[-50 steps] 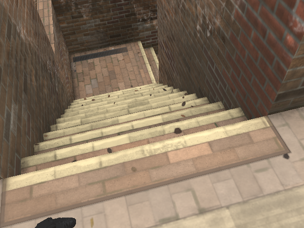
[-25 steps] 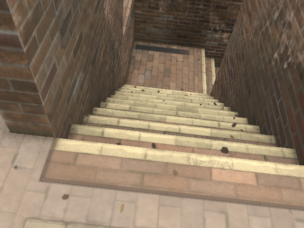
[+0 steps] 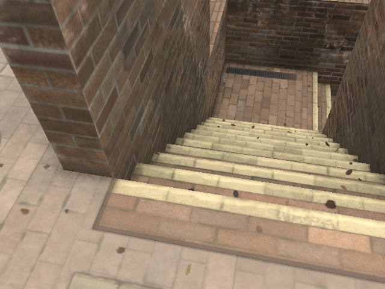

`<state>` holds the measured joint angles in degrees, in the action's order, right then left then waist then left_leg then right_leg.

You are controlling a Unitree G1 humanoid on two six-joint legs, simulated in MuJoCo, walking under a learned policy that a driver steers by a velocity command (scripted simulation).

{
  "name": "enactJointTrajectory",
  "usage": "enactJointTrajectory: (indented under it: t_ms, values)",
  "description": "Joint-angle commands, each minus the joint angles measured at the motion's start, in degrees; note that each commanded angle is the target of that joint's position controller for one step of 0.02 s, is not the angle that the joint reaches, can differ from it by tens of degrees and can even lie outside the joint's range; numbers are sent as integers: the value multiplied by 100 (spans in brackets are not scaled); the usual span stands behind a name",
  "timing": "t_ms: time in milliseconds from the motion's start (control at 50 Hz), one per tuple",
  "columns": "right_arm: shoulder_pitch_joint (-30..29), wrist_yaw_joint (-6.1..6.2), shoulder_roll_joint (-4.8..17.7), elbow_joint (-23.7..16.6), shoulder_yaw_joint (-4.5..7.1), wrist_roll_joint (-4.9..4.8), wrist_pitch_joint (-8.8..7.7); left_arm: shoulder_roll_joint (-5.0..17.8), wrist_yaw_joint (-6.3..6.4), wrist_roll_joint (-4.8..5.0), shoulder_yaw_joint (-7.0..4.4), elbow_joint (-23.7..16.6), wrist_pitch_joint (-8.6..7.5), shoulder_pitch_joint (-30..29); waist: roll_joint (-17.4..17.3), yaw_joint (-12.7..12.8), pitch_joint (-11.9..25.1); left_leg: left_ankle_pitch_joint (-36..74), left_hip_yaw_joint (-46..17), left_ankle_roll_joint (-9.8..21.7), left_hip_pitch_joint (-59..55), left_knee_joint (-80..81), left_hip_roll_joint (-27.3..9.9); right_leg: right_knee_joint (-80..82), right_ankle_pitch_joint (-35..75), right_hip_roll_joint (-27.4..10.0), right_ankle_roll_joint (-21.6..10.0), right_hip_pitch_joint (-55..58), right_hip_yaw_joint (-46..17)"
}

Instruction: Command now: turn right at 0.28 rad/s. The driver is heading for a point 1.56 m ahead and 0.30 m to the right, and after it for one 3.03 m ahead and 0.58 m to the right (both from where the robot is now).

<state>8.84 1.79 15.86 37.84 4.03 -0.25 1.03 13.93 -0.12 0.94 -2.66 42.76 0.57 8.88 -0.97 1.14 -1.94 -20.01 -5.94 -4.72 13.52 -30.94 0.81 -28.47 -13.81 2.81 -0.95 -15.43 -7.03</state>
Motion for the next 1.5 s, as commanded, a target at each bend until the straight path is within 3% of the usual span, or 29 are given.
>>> enactJointTrajectory:
  t_ms: [20,80,120,180,320,400,420,440,460,480,520,680,820,860,900,920,940,960,980,1020,1100,1180,1260,1340,1360,1380,1400,1440,1500]
  values:
    - [214,23,581,-283,225,-22,-124,1182,80,89,-341,-506,9,-301,1067,-182,655,815,278,175,-198,756,150,412,2327,-1011,-816,679,-1580]
    - [499,-9,890,-217,371,111,-104,845,84,66,-266,-632,-37,-290,-422,-194,890,1172,-316,876,-1056,695,-676,-477,378,-131,-189,-650,-442]
    - [668,9,971,-258,379,177,-130,857,51,83,-275,-755,-54,-501,-1377,-456,494,-21,-1877,1773,-1236,1628,-2037,-2141,-1770,91,28,-2057,322]
    - [482,94,829,-249,285,18,-342,912,-41,75,-330,-800,-39,-497,-661,-298,-125,-796,-1615,1688,-1119,1940,-2061,-3267,-1267,-571,77,-2926,88]
    - [612,-73,1181,-132,390,-89,-452,683,-270,45,-163,-988,-128,-584,-783,-428,-25,14,199,1319,-347,1946,-1537,-1475,-632,-553,82,-1110,997]
    - [617,-178,907,-88,274,-84,-455,1120,-204,102,-426,-525,-87,955,-199,315,379,467,938,996,720,141,-1306,-583,-315,20,-313,1250,1398]
    - [497,-179,551,-236,147,65,-488,1646,-117,123,-603,-404,-97,1775,1072,658,587,47,1541,507,1793,-2190,-799,162,-713,-908,-754,2205,-301]
    - [284,-123,226,-752,27,81,-630,2302,-138,46,-620,-634,-234,1834,2199,480,994,-1606,717,228,3650,-3894,177,1533,-2165,-2210,-1966,2805,-3998]
    - [51,-145,775,-733,130,-205,-757,1791,-178,12,-490,-661,-375,1658,1193,613,783,-1216,46,353,4158,-4515,-166,1941,-2854,-2454,-2147,2585,-4208]
    - [-17,-186,946,-711,166,-273,-817,1429,-184,-15,-361,-650,-448,1442,1006,429,325,-679,64,534,4229,-4391,-396,1816,-2676,-2302,-1935,2166,-3586]
    - [156,-169,891,-484,180,33,-841,1107,-150,-50,-243,-756,-437,840,510,51,-28,245,72,560,3515,-3520,-733,1623,-1289,-1726,-1491,1189,-2289]
    - [-748,-274,340,-506,-18,81,-743,1101,139,10,-228,-425,-394,1217,582,172,-13,2534,438,139,2374,-788,-213,1563,1377,-903,-1108,552,-625]
    - [-1442,-534,377,-610,-59,-71,-800,1101,124,-10,-213,50,-338,1792,624,452,-285,2345,639,677,2407,208,-175,1289,2211,-1485,-1011,1743,-584]
    - [-1083,-528,532,-524,22,-46,-777,1218,145,-9,-238,85,-280,1740,763,231,32,1736,896,920,1831,194,96,675,4225,-1449,-897,2096,-353]
    - [344,-482,857,-194,181,-32,-742,1274,189,-27,-214,31,-217,1469,733,-584,1003,2038,902,1350,-208,276,186,-1118,5740,-1158,-642,1704,80]
    - [1374,-439,1211,-36,231,18,-706,1063,234,-174,-132,-133,-232,1474,-71,-861,1844,2508,-619,1806,-2019,97,-897,-2972,3724,-786,-453,439,256]
    - [1571,-495,1398,120,271,-113,-704,439,128,-211,43,-97,-339,2403,-1600,-313,2541,1556,-3529,2885,-3900,561,-2129,-4961,-1699,317,27,-1839,207]
    - [1525,-465,871,96,187,-256,-651,1014,66,-100,-41,-180,-471,1881,-892,-627,2165,225,-3826,2638,-3702,1104,-1959,-5295,-1709,36,-23,-2584,-243]
    - [1151,-390,734,14,143,-186,-594,1200,24,81,-99,-417,-588,1072,-578,-680,1153,163,-3024,2376,-2841,1304,-1768,-5175,-1257,-234,-64,-2921,-154]
    - [710,-342,653,-117,92,-19,-525,1071,50,-50,-89,-551,-711,576,217,-341,326,1108,-2164,2190,-1313,1582,-1281,-4347,-609,-535,-56,-2640,-1]
    - [730,-249,594,-88,82,3,-533,831,114,-178,-50,-576,-586,842,-192,43,272,2418,-1437,2267,-272,1752,-891,-3187,-393,-743,285,-2057,222]
    - [954,-96,875,12,177,-65,-427,527,134,-202,92,-821,-599,-95,-255,-256,131,2680,-867,1910,520,1539,-467,-1323,1242,-473,429,-1392,459]
    - [1425,-1,871,172,165,-83,-238,656,7,-179,20,-1016,-691,-565,-387,-433,309,2301,-1287,1665,359,978,-488,-567,1903,-135,230,-809,362]
    - [1165,29,687,-45,127,-134,-101,823,-3,-159,-147,-880,-710,333,-563,256,524,2094,-1707,1427,306,40,-361,-283,1185,-173,-28,479,346]
    - [1148,10,347,-190,2,-102,-97,1123,32,-192,-236,-797,-704,1112,93,562,1064,1067,-1364,1132,729,-1466,25,39,1194,-1074,-350,1610,-576]
    - [2310,19,52,-10,-60,-81,-85,1357,20,-222,-291,-713,-599,1415,1654,120,1740,-1747,-812,763,1756,-3287,685,-94,1488,-2208,-1134,2801,-2035]
    - [2612,-10,357,-25,-23,-266,-113,1337,-61,-65,-318,-578,-501,1548,2342,55,1635,-1746,-598,700,2830,-4294,490,761,-622,-2672,-1529,2605,-3606]
    - [1516,68,949,-26,183,-241,9,839,-74,-95,-198,-720,-491,954,637,146,266,-485,-336,609,3033,-5028,89,1184,-1286,-2233,-1251,1118,-2556]
    - [1532,76,730,-36,223,-137,185,558,-86,-155,-127,-658,-587,415,743,-215,-37,137,-408,599,2436,-4590,-361,1385,-247,-1674,-1092,134,-1093]
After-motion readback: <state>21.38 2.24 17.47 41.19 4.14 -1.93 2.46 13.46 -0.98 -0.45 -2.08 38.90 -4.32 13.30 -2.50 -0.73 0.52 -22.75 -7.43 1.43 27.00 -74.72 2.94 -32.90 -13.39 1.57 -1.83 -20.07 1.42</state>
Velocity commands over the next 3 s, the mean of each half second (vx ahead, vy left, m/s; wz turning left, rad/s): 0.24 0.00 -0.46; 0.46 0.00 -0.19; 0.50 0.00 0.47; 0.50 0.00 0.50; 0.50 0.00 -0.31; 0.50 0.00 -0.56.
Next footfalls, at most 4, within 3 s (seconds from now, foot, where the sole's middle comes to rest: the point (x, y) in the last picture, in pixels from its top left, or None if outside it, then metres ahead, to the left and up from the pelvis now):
0.04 left None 0.01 0.14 -0.78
0.42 right None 0.09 -0.16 -0.78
0.90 left None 0.47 -0.12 -0.78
1.34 right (319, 244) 0.64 -0.38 -0.78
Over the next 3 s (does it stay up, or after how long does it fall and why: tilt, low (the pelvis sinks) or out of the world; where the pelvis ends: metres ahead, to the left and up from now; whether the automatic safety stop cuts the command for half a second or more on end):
stays up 1.15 -0.15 -0.44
